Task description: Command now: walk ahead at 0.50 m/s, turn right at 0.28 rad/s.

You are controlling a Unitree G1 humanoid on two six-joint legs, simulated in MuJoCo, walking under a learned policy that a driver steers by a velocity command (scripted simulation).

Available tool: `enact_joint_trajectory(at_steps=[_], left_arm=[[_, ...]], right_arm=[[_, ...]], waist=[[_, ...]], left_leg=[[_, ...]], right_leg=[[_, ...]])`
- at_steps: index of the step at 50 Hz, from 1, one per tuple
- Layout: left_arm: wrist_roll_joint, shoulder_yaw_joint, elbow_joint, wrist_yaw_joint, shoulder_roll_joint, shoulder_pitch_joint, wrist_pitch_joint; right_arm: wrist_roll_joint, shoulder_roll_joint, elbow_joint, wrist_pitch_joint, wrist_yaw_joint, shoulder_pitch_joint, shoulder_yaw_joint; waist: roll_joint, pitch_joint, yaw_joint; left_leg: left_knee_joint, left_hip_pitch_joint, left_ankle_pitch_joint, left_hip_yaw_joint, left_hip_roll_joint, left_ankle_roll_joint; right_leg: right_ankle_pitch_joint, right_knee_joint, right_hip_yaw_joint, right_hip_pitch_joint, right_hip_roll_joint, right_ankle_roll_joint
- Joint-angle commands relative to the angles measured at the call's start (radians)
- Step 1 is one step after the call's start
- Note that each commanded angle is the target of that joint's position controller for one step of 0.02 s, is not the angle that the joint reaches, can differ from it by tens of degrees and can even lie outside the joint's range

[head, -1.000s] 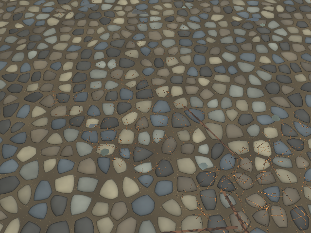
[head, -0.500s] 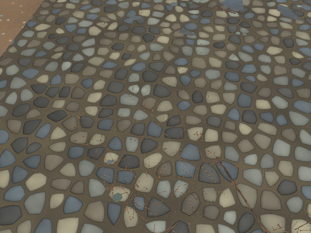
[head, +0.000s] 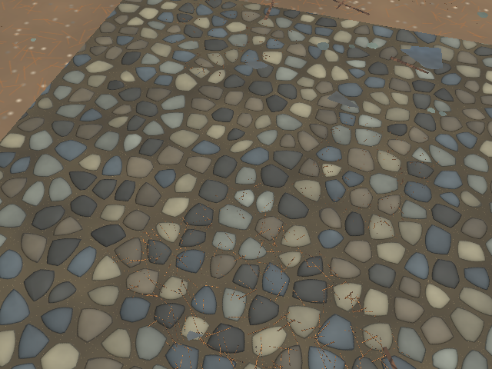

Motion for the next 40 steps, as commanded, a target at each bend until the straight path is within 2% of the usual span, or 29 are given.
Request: enact_joint_trajectory(at_steps=[1,3,6,10,13,17,18,20,22,23,24,25,26,27,28,29,30,31,32,35,40], left_arm=[[0.005,0.028,-0.069,-0.005,0.094,-0.018,-0.002],[0.026,0.033,-0.062,-0.02,0.078,-0.012,0.024],[0.027,0.038,-0.084,-0.036,0.059,-0.063,0.046],[0.028,0.037,-0.133,-0.049,0.052,-0.199,0.054],[0.027,0.024,-0.172,-0.057,0.039,-0.307,0.05],[0.033,0.011,-0.225,-0.067,0.037,-0.43,0.047],[0.034,0.012,-0.234,-0.068,0.042,-0.44,0.046],[0.036,0.018,-0.234,-0.063,0.057,-0.414,0.047],[0.036,0.034,-0.209,-0.053,0.084,-0.306,0.046],[0.038,0.048,-0.181,-0.047,0.109,-0.208,0.038],[0.049,0.072,-0.136,-0.035,0.155,-0.062,0.03],[0.055,0.104,-0.137,-0.019,0.271,-0.025,0.031],[0.026,0.113,-0.156,-0.022,0.317,-0.038,0.041],[0.011,0.105,-0.145,-0.015,0.285,-0.069,0.048],[0.005,0.092,-0.143,-0.01,0.235,-0.115,0.045],[0.007,0.081,-0.149,-0.007,0.196,-0.163,0.039],[-0.001,0.072,-0.153,-0.002,0.172,-0.191,0.031],[-0.004,0.066,-0.158,-0.002,0.16,-0.2,0.021],[-0.006,0.065,-0.156,-0.004,0.164,-0.184,0.009],[-0.005,0.072,-0.145,-0.006,0.2,-0.121,-0.003],[-0.002,0.071,-0.137,-0.004,0.204,-0.009,0.003]], right_arm=[[0.016,-0.104,0.02,-0.004,-0.003,0.188,-0.038],[0.021,-0.081,0.036,-0.019,-0.012,0.183,-0.032],[0.033,-0.096,0.061,-0.043,-0.018,0.233,-0.038],[0.029,-0.091,0.093,-0.041,-0.023,0.304,-0.038],[0.027,-0.096,0.11,-0.038,-0.026,0.329,-0.036],[0.025,-0.124,0.143,-0.029,-0.037,0.399,-0.041],[0.024,-0.13,0.15,-0.023,-0.041,0.408,-0.042],[0.022,-0.154,0.154,-0.013,-0.048,0.401,-0.047],[0.018,-0.186,0.152,0.003,-0.053,0.383,-0.056],[0.019,-0.199,0.146,0.013,-0.05,0.378,-0.06],[0.024,-0.201,0.128,0.016,-0.043,0.354,-0.061],[0.037,-0.098,0.07,0.011,-0.029,0.376,-0.041],[0.034,-0.133,0.01,-0.001,-0.017,0.31,-0.05],[0.027,-0.142,-0.015,-0.012,-0.011,0.202,-0.05],[0.035,-0.134,-0.019,-0.024,-0.009,0.202,-0.044],[0.029,-0.13,-0.002,-0.023,-0.012,0.222,-0.046],[0.009,-0.127,0.002,-0.006,-0.012,0.242,-0.045],[-0.003,-0.118,0.007,0.014,-0.009,0.265,-0.044],[-0.008,-0.113,0.001,0.03,-0.004,0.262,-0.044],[-0.006,-0.102,-0.036,0.05,0.003,0.178,-0.041],[0.0,-0.113,-0.109,0.051,0.009,-0.023,-0.035]], waist=[[0.072,-0.042,-0.089],[0.098,-0.011,-0.05],[0.083,-0.009,-0.034],[0.082,0.026,-0.051],[0.079,0.051,-0.068],[0.077,0.071,-0.102],[0.078,0.069,-0.101],[0.1,0.036,-0.077],[0.124,-0.037,-0.023],[0.119,-0.096,0.016],[0.061,-0.171,0.094],[-0.13,-0.254,0.061],[-0.128,-0.305,0.046],[-0.016,-0.167,0.044],[0.017,-0.068,0.003],[0.061,-0.02,-0.045],[0.052,-0.012,-0.079],[0.032,-0.03,-0.095],[0.025,-0.041,-0.099],[-0.002,-0.03,-0.081],[-0.046,-0.006,-0.003]], left_leg=[[-0.356,0.344,-0.078,-0.396,0.334,0.102],[-0.39,0.255,0.037,-0.247,0.275,0.058],[-0.405,0.269,0.193,-0.138,0.26,0.051],[-0.414,0.304,0.272,-0.03,0.246,0.046],[-0.402,0.314,0.353,0.047,0.227,0.031],[-0.368,0.415,0.481,0.106,0.261,0.024],[-0.342,0.447,0.549,0.12,0.269,0.021],[-0.24,0.497,0.82,0.153,0.278,0.014],[-0.037,0.521,1.022,0.171,0.286,0.021],[0.131,0.486,0.972,0.17,0.288,0.021],[0.386,0.336,0.753,0.18,0.266,-0.006],[0.744,-0.051,0.025,0.175,0.141,-0.054],[0.942,-0.288,-0.371,-0.037,-0.024,-0.078],[0.912,-0.386,-0.26,-0.131,0.054,-0.068],[0.82,-0.358,-0.173,-0.122,0.089,-0.066],[0.728,-0.298,-0.141,-0.124,0.118,-0.07],[0.675,-0.234,-0.134,-0.126,0.13,-0.085],[0.64,-0.185,-0.129,-0.126,0.135,-0.098],[0.62,-0.173,-0.128,-0.116,0.131,-0.11],[0.516,-0.223,-0.044,-0.094,0.127,-0.136],[0.303,-0.335,0.109,-0.1,0.101,-0.144]], right_leg=[[0.114,0.225,0.057,-0.401,-0.086,-0.019],[0.155,0.192,0.046,-0.346,-0.107,-0.002],[0.23,0.193,0.03,-0.399,-0.109,0.01],[0.363,0.113,0.01,-0.515,-0.118,0.025],[0.449,-0.062,-0.037,-0.494,-0.101,0.025],[0.433,-0.233,-0.119,-0.459,-0.075,-0.012],[0.401,-0.258,-0.134,-0.445,-0.062,-0.027],[0.309,-0.286,-0.17,-0.367,-0.011,-0.066],[0.197,-0.304,-0.19,-0.236,0.055,-0.114],[0.173,-0.352,-0.177,-0.111,0.084,-0.141],[0.189,-0.448,-0.09,0.114,0.054,-0.181],[0.132,-0.475,0.337,0.409,-0.235,-0.29],[0.202,-0.63,0.773,0.49,-0.371,-0.392],[0.235,-0.661,0.611,0.402,-0.342,-0.35],[0.32,-0.681,0.495,0.262,-0.311,-0.307],[0.424,-0.694,0.401,0.161,-0.252,-0.255],[0.511,-0.703,0.33,0.091,-0.202,-0.231],[0.565,-0.709,0.286,0.058,-0.174,-0.222],[0.627,-0.707,0.27,0.046,-0.157,-0.223],[0.644,-0.722,0.242,0.03,-0.119,-0.202],[0.617,-0.713,0.289,0.135,-0.112,-0.164]])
